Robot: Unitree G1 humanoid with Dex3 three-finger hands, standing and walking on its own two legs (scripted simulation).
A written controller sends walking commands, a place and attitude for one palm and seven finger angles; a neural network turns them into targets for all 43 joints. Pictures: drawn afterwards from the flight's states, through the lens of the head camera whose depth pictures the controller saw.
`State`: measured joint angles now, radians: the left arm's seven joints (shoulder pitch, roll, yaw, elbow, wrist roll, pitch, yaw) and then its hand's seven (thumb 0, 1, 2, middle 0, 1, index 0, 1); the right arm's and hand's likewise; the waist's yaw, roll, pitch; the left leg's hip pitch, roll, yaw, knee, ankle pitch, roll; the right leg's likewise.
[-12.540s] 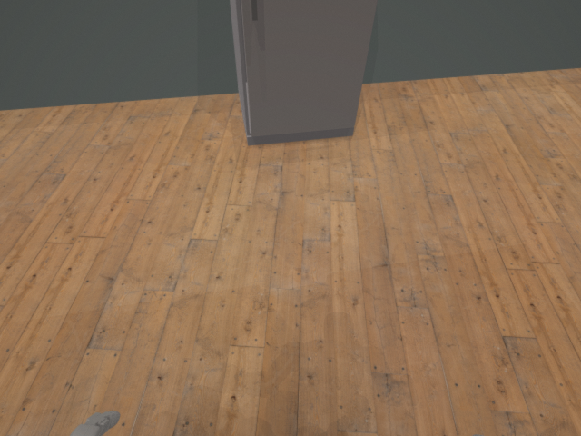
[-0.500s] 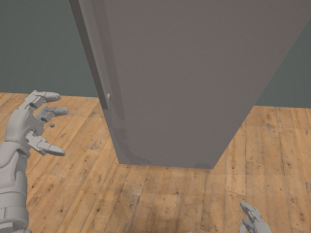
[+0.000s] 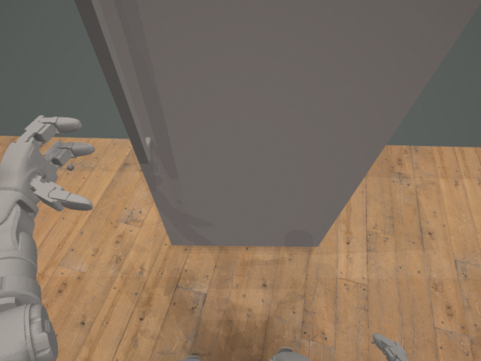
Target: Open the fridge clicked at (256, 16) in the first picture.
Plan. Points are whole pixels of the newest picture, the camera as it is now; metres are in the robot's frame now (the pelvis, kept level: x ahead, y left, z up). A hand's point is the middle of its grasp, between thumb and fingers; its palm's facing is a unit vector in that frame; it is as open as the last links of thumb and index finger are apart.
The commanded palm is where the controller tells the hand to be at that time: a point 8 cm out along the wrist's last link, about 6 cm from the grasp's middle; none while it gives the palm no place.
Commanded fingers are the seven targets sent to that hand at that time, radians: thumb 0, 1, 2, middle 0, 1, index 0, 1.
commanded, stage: move the hooked fingers beside the handle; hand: left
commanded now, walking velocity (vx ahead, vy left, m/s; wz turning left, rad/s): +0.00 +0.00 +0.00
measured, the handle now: (109, 45) +0.53 +0.22 +0.21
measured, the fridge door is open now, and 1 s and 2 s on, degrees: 0 0 0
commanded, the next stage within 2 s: feel for the door with the fingertips in 1.44 s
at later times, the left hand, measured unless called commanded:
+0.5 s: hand (78, 140) +0.44 +0.28 +0.10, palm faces +0.01 -1.00 +0.01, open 14.0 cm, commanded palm +0.42 +0.33 +0.09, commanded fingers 0.00 -0.50 0.30 -0.30 -1.20 -0.30 -1.20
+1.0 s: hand (88, 129) +0.47 +0.28 +0.09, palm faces +0.02 -1.00 +0.00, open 13.9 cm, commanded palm +0.45 +0.33 +0.08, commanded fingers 0.00 -0.50 0.30 -0.30 -1.20 -0.30 -1.20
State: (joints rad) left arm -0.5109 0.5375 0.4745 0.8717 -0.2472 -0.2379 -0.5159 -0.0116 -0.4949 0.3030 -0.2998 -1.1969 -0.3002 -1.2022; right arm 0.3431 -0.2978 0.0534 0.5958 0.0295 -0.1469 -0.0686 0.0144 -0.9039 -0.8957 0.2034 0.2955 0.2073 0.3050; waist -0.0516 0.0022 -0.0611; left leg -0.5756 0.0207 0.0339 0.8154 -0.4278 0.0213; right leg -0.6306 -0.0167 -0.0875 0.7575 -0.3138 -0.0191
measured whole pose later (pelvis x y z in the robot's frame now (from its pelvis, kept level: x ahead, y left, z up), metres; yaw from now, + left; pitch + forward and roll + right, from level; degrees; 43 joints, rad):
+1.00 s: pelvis +0.01 +0.01 -0.01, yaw -2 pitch +17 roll -2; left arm -0.78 0.67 0.54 1.13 -0.16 -0.32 -0.50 -0.01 -0.49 0.30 -0.30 -1.20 -0.30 -1.20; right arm 0.43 -0.30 0.05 0.59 0.01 0.04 -0.04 0.01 -0.91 -0.90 0.20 0.30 0.21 0.30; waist -0.13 0.00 -0.09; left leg -0.74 0.04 0.04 0.90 -0.46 0.03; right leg -0.79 0.01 -0.08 0.80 -0.32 -0.01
